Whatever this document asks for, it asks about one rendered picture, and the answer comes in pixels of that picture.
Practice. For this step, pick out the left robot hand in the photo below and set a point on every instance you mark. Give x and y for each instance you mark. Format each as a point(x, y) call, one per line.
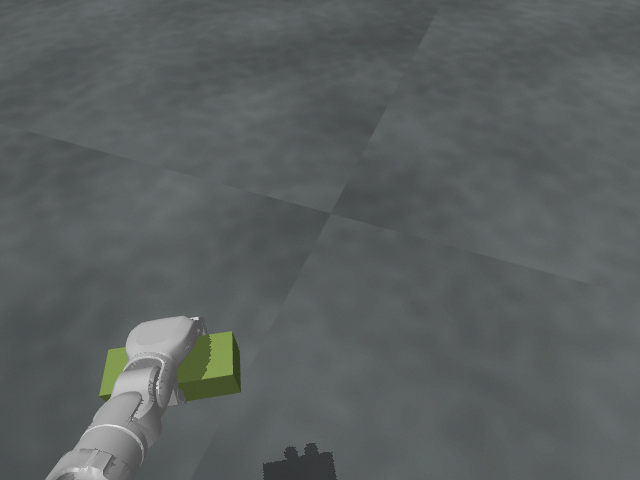
point(173, 337)

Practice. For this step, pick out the carton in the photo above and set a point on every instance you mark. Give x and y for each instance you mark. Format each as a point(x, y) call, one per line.
point(211, 369)

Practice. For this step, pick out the left robot arm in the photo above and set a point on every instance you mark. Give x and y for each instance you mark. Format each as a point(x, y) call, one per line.
point(115, 444)

